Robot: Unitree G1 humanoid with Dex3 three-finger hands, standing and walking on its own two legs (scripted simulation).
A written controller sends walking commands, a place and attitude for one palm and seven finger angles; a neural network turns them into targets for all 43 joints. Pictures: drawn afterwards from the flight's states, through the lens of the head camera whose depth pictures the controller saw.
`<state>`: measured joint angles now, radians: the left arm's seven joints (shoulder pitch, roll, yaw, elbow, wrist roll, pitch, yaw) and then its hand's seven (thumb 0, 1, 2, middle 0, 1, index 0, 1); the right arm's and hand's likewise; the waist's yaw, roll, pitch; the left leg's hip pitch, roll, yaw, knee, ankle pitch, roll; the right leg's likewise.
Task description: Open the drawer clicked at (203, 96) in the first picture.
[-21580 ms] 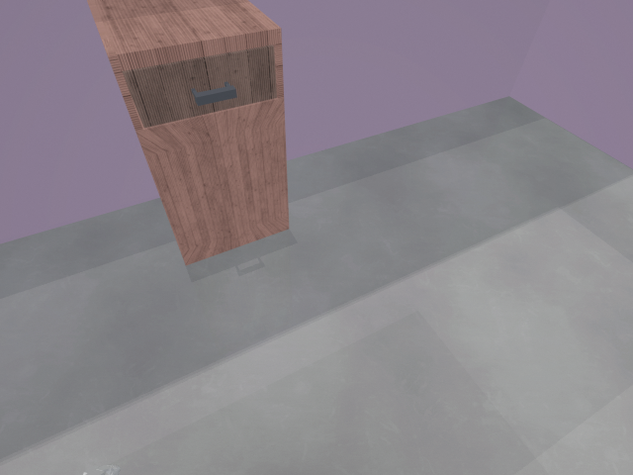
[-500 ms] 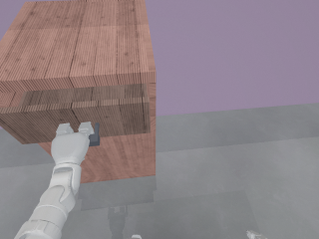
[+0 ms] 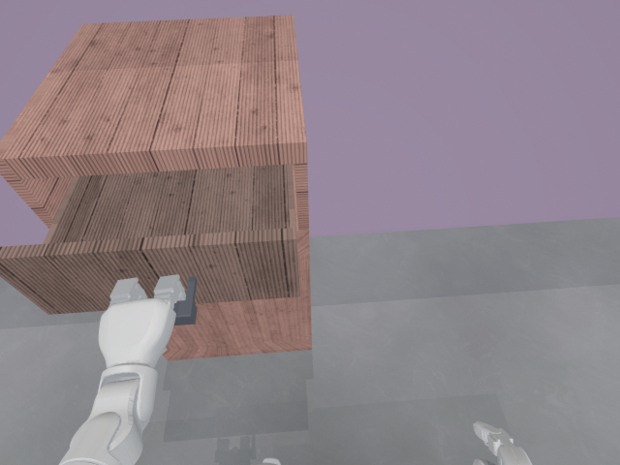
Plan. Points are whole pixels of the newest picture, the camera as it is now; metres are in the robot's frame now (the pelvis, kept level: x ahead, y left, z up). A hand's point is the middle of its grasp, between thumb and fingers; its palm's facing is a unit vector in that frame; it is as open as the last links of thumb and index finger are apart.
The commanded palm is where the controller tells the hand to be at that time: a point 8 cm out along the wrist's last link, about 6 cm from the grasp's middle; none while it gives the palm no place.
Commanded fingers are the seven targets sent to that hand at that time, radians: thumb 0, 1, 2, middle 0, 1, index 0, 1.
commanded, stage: pull the drawer open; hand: left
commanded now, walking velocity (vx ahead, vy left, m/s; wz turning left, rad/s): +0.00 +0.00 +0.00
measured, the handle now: (156, 300) +0.34 +0.24 -0.01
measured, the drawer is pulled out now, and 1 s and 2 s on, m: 0.15 0.25 0.30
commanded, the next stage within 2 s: open the thumb to release the handle in 1.56 s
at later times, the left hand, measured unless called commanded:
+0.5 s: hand (150, 371) +0.25 +0.23 -0.03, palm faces +0.00 -0.06 -1.00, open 5.8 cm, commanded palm +0.21 +0.23 +0.03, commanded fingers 0.00 0.90 0.90 -0.40 -1.35 -0.40 -1.35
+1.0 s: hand (141, 420) +0.19 +0.22 -0.03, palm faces -0.01 -0.07 -1.00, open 5.9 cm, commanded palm +0.15 +0.22 +0.03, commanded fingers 0.00 0.90 0.90 -0.40 -1.35 -0.40 -1.35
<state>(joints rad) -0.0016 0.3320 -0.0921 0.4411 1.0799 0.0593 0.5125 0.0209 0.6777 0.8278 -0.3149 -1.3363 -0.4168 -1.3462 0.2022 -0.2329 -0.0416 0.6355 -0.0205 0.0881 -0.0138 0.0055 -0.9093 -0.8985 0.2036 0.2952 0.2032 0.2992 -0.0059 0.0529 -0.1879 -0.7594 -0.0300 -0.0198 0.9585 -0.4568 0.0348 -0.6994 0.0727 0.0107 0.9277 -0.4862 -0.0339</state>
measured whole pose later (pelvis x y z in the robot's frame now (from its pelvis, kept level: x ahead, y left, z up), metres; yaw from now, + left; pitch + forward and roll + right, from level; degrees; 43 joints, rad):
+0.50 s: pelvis +0.00 -0.01 +0.00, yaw +0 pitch +14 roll +0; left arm 0.19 0.33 -0.07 0.29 1.07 0.05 0.52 0.04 0.68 0.81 -0.31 -1.33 -0.42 -1.35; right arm 0.17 -0.24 -0.04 0.62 -0.02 0.07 -0.01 0.01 -0.91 -0.90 0.20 0.30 0.20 0.30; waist 0.00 0.05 -0.19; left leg -0.74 -0.02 -0.01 0.96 -0.46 0.02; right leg -0.70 0.08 0.02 0.95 -0.49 -0.05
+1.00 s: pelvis +0.00 -0.01 -0.01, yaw +0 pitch +13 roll +0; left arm 0.41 0.32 -0.10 0.10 1.08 0.04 0.54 0.05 0.67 0.79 -0.31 -1.33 -0.42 -1.35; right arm 0.11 -0.22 -0.01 0.56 -0.04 0.09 0.01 0.01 -0.91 -0.90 0.20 0.30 0.20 0.30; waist 0.04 0.04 -0.18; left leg -0.74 -0.03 -0.01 1.00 -0.48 0.02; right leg -0.69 0.07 0.01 1.00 -0.52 -0.05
